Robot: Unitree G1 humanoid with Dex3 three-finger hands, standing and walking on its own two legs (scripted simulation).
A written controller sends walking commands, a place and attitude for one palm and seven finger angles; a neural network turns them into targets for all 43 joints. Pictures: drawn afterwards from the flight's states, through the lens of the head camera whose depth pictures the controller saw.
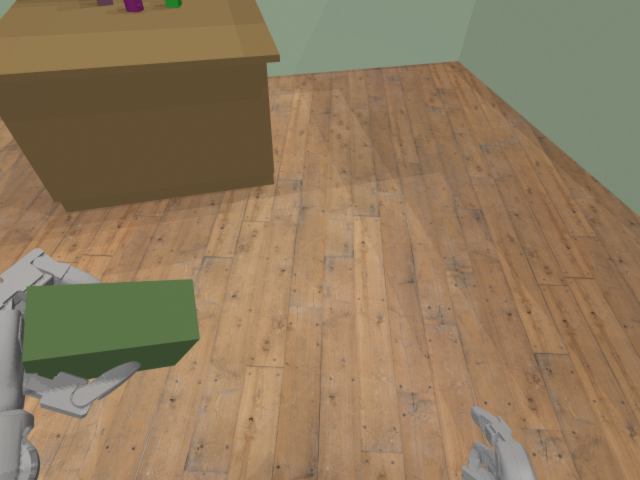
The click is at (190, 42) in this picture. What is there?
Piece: table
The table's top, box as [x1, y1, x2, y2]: [0, 0, 279, 82]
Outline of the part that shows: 0,19 0,82 279,61 279,54 254,0 181,0 182,4 179,8 167,8 165,6 164,0 142,0 144,9 139,12 126,11 122,0 112,0 113,4 106,6 99,6 96,0 16,0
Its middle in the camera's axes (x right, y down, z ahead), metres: -0.76 -0.86 +1.57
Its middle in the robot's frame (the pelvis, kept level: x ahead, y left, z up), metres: +1.71 +0.85 -0.12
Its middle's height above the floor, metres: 0.66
